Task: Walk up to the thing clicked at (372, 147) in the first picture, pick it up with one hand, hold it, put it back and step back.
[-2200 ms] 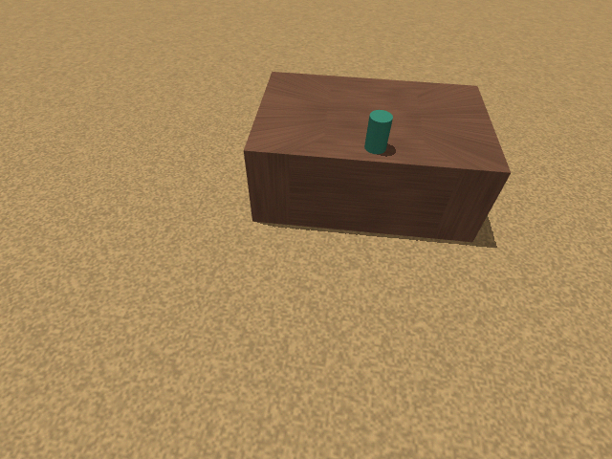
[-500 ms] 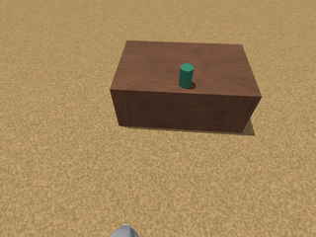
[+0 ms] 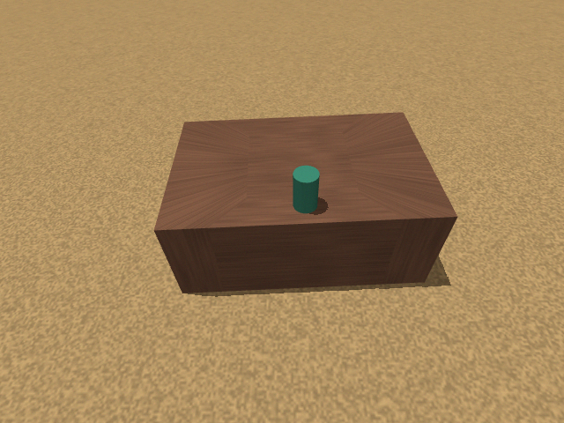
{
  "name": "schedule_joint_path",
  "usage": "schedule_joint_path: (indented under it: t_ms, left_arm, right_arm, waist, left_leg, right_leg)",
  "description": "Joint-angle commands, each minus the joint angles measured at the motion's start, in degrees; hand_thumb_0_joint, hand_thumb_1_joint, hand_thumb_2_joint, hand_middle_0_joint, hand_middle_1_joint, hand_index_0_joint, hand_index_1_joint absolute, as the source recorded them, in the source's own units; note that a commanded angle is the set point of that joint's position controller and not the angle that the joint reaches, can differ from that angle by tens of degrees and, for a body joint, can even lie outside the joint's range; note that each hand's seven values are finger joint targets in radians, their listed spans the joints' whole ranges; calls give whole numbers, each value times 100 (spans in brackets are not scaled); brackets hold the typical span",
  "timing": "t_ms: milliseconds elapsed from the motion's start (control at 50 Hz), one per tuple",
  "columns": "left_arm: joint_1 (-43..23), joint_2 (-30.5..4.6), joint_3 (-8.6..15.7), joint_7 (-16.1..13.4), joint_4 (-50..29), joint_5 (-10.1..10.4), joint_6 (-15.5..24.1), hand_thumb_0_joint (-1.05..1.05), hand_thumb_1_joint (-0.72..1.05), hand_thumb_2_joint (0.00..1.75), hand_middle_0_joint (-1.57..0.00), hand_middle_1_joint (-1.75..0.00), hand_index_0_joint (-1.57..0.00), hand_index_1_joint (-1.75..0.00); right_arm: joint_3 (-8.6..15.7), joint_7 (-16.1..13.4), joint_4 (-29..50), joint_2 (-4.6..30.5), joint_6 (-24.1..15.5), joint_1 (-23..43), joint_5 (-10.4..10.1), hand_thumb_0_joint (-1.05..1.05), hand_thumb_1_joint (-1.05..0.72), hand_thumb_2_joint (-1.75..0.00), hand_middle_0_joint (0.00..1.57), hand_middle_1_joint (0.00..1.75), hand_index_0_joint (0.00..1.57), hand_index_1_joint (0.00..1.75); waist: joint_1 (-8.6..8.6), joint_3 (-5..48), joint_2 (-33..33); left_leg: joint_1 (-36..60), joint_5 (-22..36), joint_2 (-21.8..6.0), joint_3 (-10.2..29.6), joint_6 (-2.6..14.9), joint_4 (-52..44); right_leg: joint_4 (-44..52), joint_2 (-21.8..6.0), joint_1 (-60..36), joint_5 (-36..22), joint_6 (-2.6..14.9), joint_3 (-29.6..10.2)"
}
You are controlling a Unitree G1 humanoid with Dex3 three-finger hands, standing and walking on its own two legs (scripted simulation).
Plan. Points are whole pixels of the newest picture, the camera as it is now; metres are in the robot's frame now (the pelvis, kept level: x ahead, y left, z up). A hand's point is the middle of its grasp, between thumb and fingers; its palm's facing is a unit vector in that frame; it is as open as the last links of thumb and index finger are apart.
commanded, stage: walk up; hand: right
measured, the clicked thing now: (305, 190) +0.86 -0.10 -0.29
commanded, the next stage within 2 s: none
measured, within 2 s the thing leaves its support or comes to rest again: neither
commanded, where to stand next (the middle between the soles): +0.48 +0.10 m, yaw +1 degrees
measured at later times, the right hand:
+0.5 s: hand (402, 336) +0.29 -0.21 -0.11, palm faces -0.04 +0.92 -0.39, open 7.4 cm
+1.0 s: hand (384, 289) +0.40 -0.21 -0.14, palm faces -0.07 +0.95 -0.31, open 7.4 cm
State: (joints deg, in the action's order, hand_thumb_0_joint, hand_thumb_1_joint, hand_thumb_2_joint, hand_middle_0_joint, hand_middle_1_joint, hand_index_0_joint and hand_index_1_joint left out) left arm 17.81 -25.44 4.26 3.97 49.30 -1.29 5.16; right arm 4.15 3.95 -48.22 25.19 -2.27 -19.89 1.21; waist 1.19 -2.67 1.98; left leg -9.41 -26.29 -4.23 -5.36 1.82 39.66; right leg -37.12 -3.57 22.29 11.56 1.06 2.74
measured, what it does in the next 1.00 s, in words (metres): walks ahead: left foot, then right foot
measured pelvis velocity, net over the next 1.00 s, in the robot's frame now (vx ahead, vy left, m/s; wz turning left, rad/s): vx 0.35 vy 0.06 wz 0.02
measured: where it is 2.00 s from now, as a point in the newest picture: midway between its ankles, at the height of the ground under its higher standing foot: (257, 379)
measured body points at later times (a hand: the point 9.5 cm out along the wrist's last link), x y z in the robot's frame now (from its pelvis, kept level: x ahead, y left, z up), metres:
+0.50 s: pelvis +0.19 +0.06 +0.01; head +0.20 +0.08 +0.46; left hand +0.21 +0.39 -0.11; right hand +0.29 -0.26 -0.08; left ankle +0.24 +0.17 -0.72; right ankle +0.15 -0.10 -0.65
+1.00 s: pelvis +0.35 +0.06 +0.02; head +0.37 +0.02 +0.46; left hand +0.42 +0.37 -0.07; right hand +0.40 -0.26 -0.12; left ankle +0.35 +0.20 -0.66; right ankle +0.40 -0.06 -0.72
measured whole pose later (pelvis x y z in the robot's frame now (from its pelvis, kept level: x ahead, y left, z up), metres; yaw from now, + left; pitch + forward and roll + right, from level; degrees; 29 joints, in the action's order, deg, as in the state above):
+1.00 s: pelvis +0.35 +0.06 +0.02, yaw +1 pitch -3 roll +0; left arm 16.1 -21.7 1.6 1.8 48.3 -0.2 5.6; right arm 3.0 3.0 -49.5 25.0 -0.8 -17.6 0.8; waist -0.2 -5.6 4.9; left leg -24.6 -22.4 -2.8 0.4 1.5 58.2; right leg -31.0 -1.5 16.0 12.3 1.6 4.0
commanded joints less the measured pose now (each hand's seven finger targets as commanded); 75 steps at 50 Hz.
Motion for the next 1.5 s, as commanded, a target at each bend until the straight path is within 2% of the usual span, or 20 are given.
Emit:
schedule_joint_path:
  t_ms: [0,100,240,320,340,360,380,420,500,660,760,780,820,940,1080,1140,1200,1300,1380,1480]
  left_arm:
    - [914,-2051,502,-252,-275,65,187,0,90,90,-20,-30,-20,-30]
    - [194,-1499,353,-312,-367,124,176,0,90,90,-20,-30,-20,-30]
    - [245,-1554,348,-289,-475,85,195,0,90,90,-20,-30,-20,-30]
    - [30,-1512,284,-298,-490,86,114,0,90,90,-20,-30,-20,-30]
    - [181,-1257,179,-301,-499,70,98,0,90,90,-20,-30,-20,-30]
    - [421,-795,32,-289,-560,111,85,0,90,90,-20,-30,-20,-30]
    - [408,-880,82,-329,-571,179,59,0,90,90,-20,-30,-20,-30]
    - [95,-1284,99,-391,-366,148,-5,0,90,90,-20,-30,-20,-30]
    - [666,-1035,118,-240,-6,183,-51,0,90,90,-20,-30,-20,-30]
    - [-275,-911,167,-109,-282,56,-70,0,90,90,-20,-30,-20,-30]
    - [349,-913,233,-205,-51,50,95,0,90,90,-20,-30,-20,-30]
    - [813,-1148,332,-277,50,31,143,0,90,90,-20,-30,-20,-30]
    - [824,-1876,458,-334,-122,91,148,0,90,90,-20,-30,-20,-30]
    - [132,-1393,285,-357,-350,129,140,0,90,90,-20,-30,-20,-30]
    - [-234,-1190,116,-409,-371,56,-32,0,90,90,-20,-30,-20,-30]
    - [-494,-979,-19,-424,-351,140,-202,0,90,90,-20,-30,-20,-30]
    - [-103,-894,-69,-503,-4,223,-413,0,90,90,-20,-30,-20,-30]
    - [80,-830,-71,-488,647,189,-359,0,90,90,-20,-30,-20,-30]
    - [-646,-1073,-79,-461,723,74,-313,0,90,90,-20,-30,-20,-30]
    - [-930,-867,-174,-422,1012,129,-290,0,90,90,-20,-30,-20,-30]
  right_arm:
    - [220,-131,741,1060,-127,633,-15,0,-90,-90,20,30,20,30]
    - [264,-72,179,1098,-109,51,-105,0,-90,-90,20,30,20,30]
    - [296,106,413,844,-101,752,-14,0,-90,-90,20,30,20,30]
    - [392,97,213,885,-172,211,-13,0,-90,-90,20,30,20,30]
    - [479,32,33,1100,-209,-343,5,0,-90,-90,20,30,20,30]
    - [650,-44,-25,1612,-245,-948,80,0,-90,-90,20,30,20,30]
    - [700,-78,157,1996,-262,-885,-33,0,-90,-90,20,30,20,30]
    - [586,-135,296,1632,-225,-240,-155,0,-90,-90,20,30,20,30]
    - [356,-166,403,1252,-311,276,-120,0,-90,-90,20,30,20,30]
    - [385,-138,525,1403,-280,28,-75,0,-90,-90,20,30,20,30]
    - [262,-145,676,1131,-178,208,-97,0,-90,-90,20,30,20,30]
    - [140,-155,689,789,-181,26,-131,0,-90,-90,20,30,20,30]
    - [150,-204,651,970,-90,-143,-82,0,-90,-90,20,30,20,30]
    - [246,-121,143,1050,17,-321,-53,0,-90,-90,20,30,20,30]
    - [149,-235,-45,637,-4,246,-65,0,-90,-90,20,30,20,30]
    - [168,-346,-279,743,-94,121,-57,0,-90,-90,20,30,20,30]
    - [233,-396,-147,1549,-139,677,-93,0,-90,-90,20,30,20,30]
    - [41,-427,-280,1209,-70,1502,-67,0,-90,-90,20,30,20,30]
    - [-122,-403,-445,796,3,1548,-198,0,-90,-90,20,30,20,30]
    - [-153,-409,-822,861,-39,1887,-161,0,-90,-90,20,30,20,30]
  waist:
    - [-658,-210,-1290]
    - [-212,-76,-1142]
    - [-382,-102,-1052]
    - [94,192,-627]
    - [343,547,16]
    - [589,854,1360]
    - [512,720,1636]
    - [202,-9,242]
    - [-143,-115,729]
    - [72,-339,647]
    - [-380,256,-31]
    - [-605,618,-848]
    - [-587,545,-1304]
    - [-173,-2,-1019]
    - [-181,252,-1166]
    - [41,400,-671]
    - [-99,548,789]
    - [-405,457,1151]
    - [-134,381,133]
    - [-159,524,-50]
  left_leg:
    - [-3265,-607,291,913,29,2810]
    - [-2404,557,-66,994,-106,1952]
    - [-1584,1336,-44,303,-137,15]
    - [-20,1581,268,-62,20,-801]
    - [886,1221,372,58,166,-970]
    - [1567,136,-715,1747,515,-1666]
    - [1779,-378,-1915,4257,1123,-2600]
    - [427,197,-1709,3186,1194,-2422]
    - [-226,1605,-1027,1446,958,-2391]
    - [-284,580,-1131,1340,1138,-2636]
    - [-592,2207,-726,689,731,-880]
    - [-935,2007,-333,396,508,352]
    - [-2672,-608,458,503,99,2313]
    - [-2119,571,-90,780,-89,1874]
    - [-762,1389,110,237,-243,45]
    - [224,2169,307,203,-104,-880]
    - [-303,1341,-1731,3043,1041,-2083]
    - [-658,1999,-981,1598,622,-1452]
    - [-773,1109,-453,1122,58,-1425]
    - [-225,1871,-502,1017,91,-1491]
  right_leg:
    - [2639,-2412,-1752,2726,1540,-4624]
    - [2114,-1276,-1236,307,1164,-1612]
    - [1951,-1140,-951,109,1071,-724]
    - [874,-1011,-522,-440,764,-358]
    - [-393,-707,-231,-867,627,-102]
    - [-2201,-178,661,-201,297,247]
    - [-2905,591,1837,1842,190,-23]
    - [-3382,20,1621,1431,252,-891]
    - [-2211,-231,841,689,72,-475]
    - [-359,-212,577,132,2,-101]
    - [897,306,-1445,-223,112,171]
    - [1304,-34,-2205,119,237,-470]
    - [2224,-2135,-2627,1529,1357,-3965]
    - [2134,-1172,-1157,343,1119,-1565]
    - [1126,-935,-400,-1941,1019,-533]
    - [193,-624,159,-942,641,-427]
    - [-1152,192,31,2104,55,-368]
    - [98,50,-664,1062,64,-244]
    - [1026,-330,-799,164,238,-971]
    - [1230,-277,-1023,-395,124,-704]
